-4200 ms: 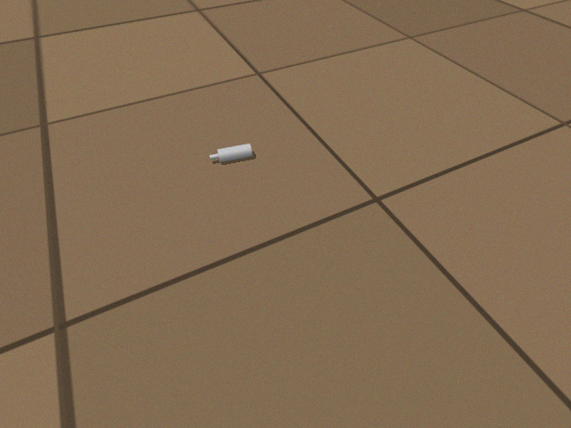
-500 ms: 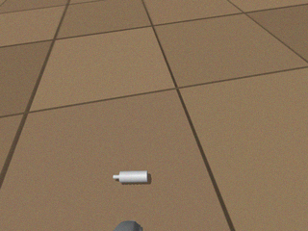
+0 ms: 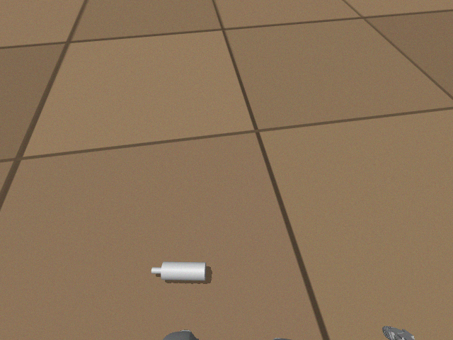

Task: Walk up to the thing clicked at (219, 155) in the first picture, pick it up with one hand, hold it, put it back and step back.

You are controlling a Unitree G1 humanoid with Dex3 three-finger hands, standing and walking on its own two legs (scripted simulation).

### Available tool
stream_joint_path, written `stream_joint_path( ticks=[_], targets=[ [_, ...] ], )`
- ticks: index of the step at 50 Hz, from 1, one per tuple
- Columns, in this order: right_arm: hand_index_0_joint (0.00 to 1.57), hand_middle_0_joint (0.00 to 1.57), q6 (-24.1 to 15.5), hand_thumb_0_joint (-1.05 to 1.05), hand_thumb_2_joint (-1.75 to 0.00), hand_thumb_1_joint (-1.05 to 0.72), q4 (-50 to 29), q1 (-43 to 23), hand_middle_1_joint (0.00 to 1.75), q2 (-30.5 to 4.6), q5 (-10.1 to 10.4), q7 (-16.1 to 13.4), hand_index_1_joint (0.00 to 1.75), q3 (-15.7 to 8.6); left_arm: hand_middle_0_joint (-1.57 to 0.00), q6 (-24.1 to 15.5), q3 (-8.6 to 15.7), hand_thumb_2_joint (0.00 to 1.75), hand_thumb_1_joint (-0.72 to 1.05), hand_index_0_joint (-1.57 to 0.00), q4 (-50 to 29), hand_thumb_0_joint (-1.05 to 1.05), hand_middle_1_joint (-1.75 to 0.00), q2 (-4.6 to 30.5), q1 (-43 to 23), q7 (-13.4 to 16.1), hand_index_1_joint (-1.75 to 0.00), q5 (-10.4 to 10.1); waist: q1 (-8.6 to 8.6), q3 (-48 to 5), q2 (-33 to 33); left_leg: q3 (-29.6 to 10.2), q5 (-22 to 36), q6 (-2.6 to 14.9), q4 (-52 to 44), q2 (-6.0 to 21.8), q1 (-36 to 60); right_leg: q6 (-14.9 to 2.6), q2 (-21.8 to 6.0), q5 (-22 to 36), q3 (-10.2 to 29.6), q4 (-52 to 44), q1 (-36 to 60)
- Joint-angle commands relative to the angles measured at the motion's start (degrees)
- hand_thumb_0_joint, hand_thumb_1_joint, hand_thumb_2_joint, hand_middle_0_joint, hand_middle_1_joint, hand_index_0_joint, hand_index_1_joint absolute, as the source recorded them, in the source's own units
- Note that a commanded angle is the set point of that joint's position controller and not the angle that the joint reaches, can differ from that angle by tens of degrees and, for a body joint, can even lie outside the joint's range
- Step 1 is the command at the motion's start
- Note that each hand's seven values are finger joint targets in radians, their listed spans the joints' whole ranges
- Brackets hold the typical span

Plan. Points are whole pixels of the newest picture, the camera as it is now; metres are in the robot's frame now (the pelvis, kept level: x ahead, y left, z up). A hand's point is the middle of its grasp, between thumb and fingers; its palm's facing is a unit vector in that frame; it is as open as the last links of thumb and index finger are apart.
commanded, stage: walk up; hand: left
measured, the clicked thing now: (178, 270) +0.47 +0.23 -0.71
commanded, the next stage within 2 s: stand in 1.38 s
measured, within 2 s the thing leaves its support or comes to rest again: neither
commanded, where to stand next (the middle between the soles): +0.09 +0.04 m, yaw +0 degrees
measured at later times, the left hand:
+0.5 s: hand out of the picture +0.11 +0.29 -0.13, palm faces -0.02 -0.93 -0.37, open 7.3 cm
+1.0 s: hand out of the picture +0.10 +0.28 -0.12, palm faces -0.01 -0.93 -0.37, open 7.3 cm
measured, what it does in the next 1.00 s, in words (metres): stands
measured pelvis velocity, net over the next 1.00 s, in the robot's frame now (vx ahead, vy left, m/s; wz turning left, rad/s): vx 0.04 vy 0.02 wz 0.00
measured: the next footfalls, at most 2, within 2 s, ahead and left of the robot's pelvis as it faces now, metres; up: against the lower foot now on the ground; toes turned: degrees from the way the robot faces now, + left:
none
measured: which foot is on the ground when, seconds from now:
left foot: down 0.00-1.00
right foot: down 0.00-1.00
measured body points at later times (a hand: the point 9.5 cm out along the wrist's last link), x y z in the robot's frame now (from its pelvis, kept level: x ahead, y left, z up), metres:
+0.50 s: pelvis +0.02 +0.02 +0.02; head +0.03 +0.03 +0.47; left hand +0.11 +0.34 -0.10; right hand +0.11 -0.28 -0.11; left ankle +0.04 +0.15 -0.71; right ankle +0.04 -0.12 -0.71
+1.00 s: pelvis +0.04 +0.02 +0.03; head +0.04 +0.02 +0.48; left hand +0.10 +0.33 -0.09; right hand +0.13 -0.28 -0.10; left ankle +0.04 +0.15 -0.71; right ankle +0.04 -0.12 -0.71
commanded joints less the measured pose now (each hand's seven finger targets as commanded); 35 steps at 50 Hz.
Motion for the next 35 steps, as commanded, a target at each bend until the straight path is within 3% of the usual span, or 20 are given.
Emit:
stream_joint_path(
  ticks=[1,2,3,4,7,8,9,10,11,12,13,15,17,21,26,35],
  targets=[
    [0.2,0.2,0.71,0.0,-0.9,-0.9,-3.28,-3.63,0.3,-8.89,0.02,-1.62,0.3,-2.32,-0.2,-1.21,5.45,0.9,0.9,-0.2,-2.33,0.0,-0.3,20.81,0.16,1.86,-0.3,0.86,1.47,-2.2,-10.39,-4.82,-14.91,1.29,10.9,-0.22,-7.16,-12.23,-22.92,-5.67,33.08,-25.26,-0.93],
    [0.2,0.2,0.81,0.0,-0.9,-0.9,-1.85,-2.74,0.3,-10.87,-0.07,-1.69,0.3,-3.05,-0.2,-1.28,5.17,0.9,0.9,-0.2,-2.91,0.0,-0.3,19.36,-2.61,1.76,-0.3,0.69,0.26,-0.71,-7.2,-6.57,-13.68,0.92,12.46,1.57,-6.51,-13.26,-21.59,-1.76,30.6,-22.52,-0.55],
    [0.2,0.2,0.61,0.0,-0.9,-0.9,-0.68,-2.94,0.3,-10.94,0.26,-1.48,0.3,-2.94,-0.2,-1.42,4.59,0.9,0.9,-0.2,-2.79,0.0,-0.3,16.85,-2.95,1.84,-0.3,0.42,0.12,-0.97,-4.81,-6.85,-12.03,1.22,10.82,1.28,-6.84,-11.85,-18.41,4.55,25.33,-20.27,1.97],
    [0.2,0.2,0.38,0.0,-0.9,-0.9,0.3,-1.95,0.3,-10.21,0.24,-1.48,0.3,-2.81,-0.2,-1.52,4.35,0.9,0.9,-0.2,-2.29,0.0,-0.3,16.31,-3.63,1.85,-0.3,0.55,-0.29,-1.78,-6.7,-5.81,-10.45,1.35,8.9,1.78,-6.36,-10.06,-16.28,7.91,21.51,-18.62,3.64],
    [0.2,0.2,-0.3,0.0,-0.9,-0.9,2.63,-1.46,0.3,-9.63,-0.08,-1.26,0.3,-2.61,-0.2,-1.26,3.9,0.9,0.9,-0.2,-1.25,0.0,-0.3,15.82,-3.5,1.38,-0.3,0.42,0.09,-6.19,-10.45,-3.01,-9.31,1.27,2.26,0.73,-0.89,-8.41,-13.33,20.65,15.17,-13.87,6.84],
    [0.2,0.2,-0.56,0.0,-0.9,-0.9,3.11,-0.99,0.3,-9.13,0.05,-1.29,0.3,-2.48,-0.2,-0.98,3.77,0.9,0.9,-0.2,-1.35,0.0,-0.3,15.91,-4.67,1.29,-0.3,0.25,-0.64,-7.28,-11.25,-1.91,-6.92,1.3,-2.09,0.07,2.03,-8.18,-12.68,22.33,13.48,-12.09,6.68],
    [0.2,0.2,-0.95,0.0,-0.9,-0.9,4.15,-0.34,0.3,-8.73,0.16,-1.32,0.3,-2.27,-0.2,-0.63,3.47,0.9,0.9,-0.2,-1.14,0.0,-0.3,15.24,-5.53,1.18,-0.3,-0.26,-1.2,-8.06,-10.12,-0.93,-1.25,1.25,-8.27,-0.77,6.17,-6.86,-10.97,24.36,10.78,-9.42,5.92],
    [0.2,0.2,-1.46,0.0,-0.9,-0.9,4.93,0.31,0.3,-9.33,-0.15,-1.51,0.3,-2.5,-0.2,-0.28,2.97,0.9,0.9,-0.2,-1.17,0.0,-0.3,13.93,-5.72,1.03,-0.3,-0.59,-1.64,-9.23,-8.77,-2.29,6.57,1.85,-11.95,0.09,11.1,-5.03,-10.11,25.12,9.08,-7.15,3.22],
    [0.2,0.2,-1.83,0.0,-0.9,-0.9,5.24,0.26,0.3,-11.41,-0.5,-1.76,0.3,-2.92,-0.2,-0.04,2.28,0.9,0.9,-0.2,-1.22,0.0,-0.3,11.96,-5.57,0.9,-0.3,-1.0,-1.14,-10.49,-4.41,-7.44,15.1,3.13,-12.51,4.18,13.85,-2.59,-7.47,20.58,6.83,-5.07,1.0],
    [0.2,0.2,-2.05,0.0,-0.9,-0.9,4.43,-4.14,0.3,-13.72,-0.11,-1.59,0.3,-2.96,-0.2,0.24,1.88,0.9,0.9,-0.2,-0.4,0.0,-0.3,10.78,-4.3,0.91,-0.3,-1.6,1.06,-10.83,0.79,-13.56,13.93,5.73,-12.93,8.38,10.94,-0.12,-2.72,10.45,3.6,-5.21,2.1],
    [0.2,0.2,-1.83,0.0,-0.9,-0.9,4.82,-5.51,0.3,-13.41,0.49,-1.35,0.3,-2.65,-0.2,0.53,2.11,0.9,0.9,-0.2,1.29,0.0,-0.3,11.87,-5.24,1.12,-0.3,-1.29,1.12,-9.54,0.12,-13.14,11.43,7.12,-12.69,9.14,6.71,0.1,-1.63,4.43,3.15,-6.55,6.03],
    [0.2,0.2,-1.54,0.0,-0.9,-0.9,6.08,-5.91,0.3,-11.28,0.41,-1.21,0.3,-1.45,-0.2,0.36,2.07,0.9,0.9,-0.2,1.99,0.0,-0.3,12.29,-7.38,0.92,-0.3,-0.92,0.72,-8.74,-1.29,-8.98,10.05,4.48,-12.34,5.77,5.19,-0.77,-3.77,5.8,5.47,-10.65,8.49],
    [0.2,0.2,-1.38,0.0,-0.9,-0.9,7.36,-6.37,0.3,-11.1,0.43,-1.25,0.3,-1.12,-0.2,0.39,1.97,0.9,0.9,-0.2,3.25,0.0,-0.3,13.06,-8.47,0.8,-0.3,-0.95,0.16,-7.53,0.1,-7.34,7.1,3.1,-13.22,4.07,5.12,-1.77,-5.45,8.25,6.74,-12.15,8.07],
    [0.2,0.2,-1.52,0.0,-0.9,-0.9,9.21,-8.05,0.3,-11.18,0.41,-1.14,0.3,-0.65,-0.2,0.81,1.18,0.9,0.9,-0.2,5.61,0.0,-0.3,11.65,-9.69,0.5,-0.3,-1.2,0.78,-6.85,2.0,-9.52,5.05,3.45,-18.09,6.05,6.33,-0.96,-3.69,5.85,4.2,-13.35,8.95],
    [0.2,0.2,-1.4,0.0,-0.9,-0.9,11.03,-9.87,0.3,-10.83,0.24,-1.15,0.3,-0.41,-0.2,1.04,0.75,0.9,0.9,-0.2,8.12,0.0,-0.3,11.23,-11.46,0.17,-0.3,-1.15,0.58,-5.11,2.77,-9.08,0.56,2.47,-22.07,5.72,6.83,-0.36,-3.8,5.34,4.63,-17.49,9.69],
    [0.2,0.2,-1.46,0.0,-0.9,-0.9,12.99,-9.65,0.3,-9.58,0.48,-1.35,0.3,-0.59,-0.2,0.83,0.7,0.9,0.9,-0.2,10.58,0.0,-0.3,10.96,-14.22,0.01,-0.3,-0.87,-0.37,-7.87,-0.6,-5.8,10.94,1.44,-22.22,4.59,13.21,0.39,-5.85,13.41,5.5,-21.69,12.31]
  ],
)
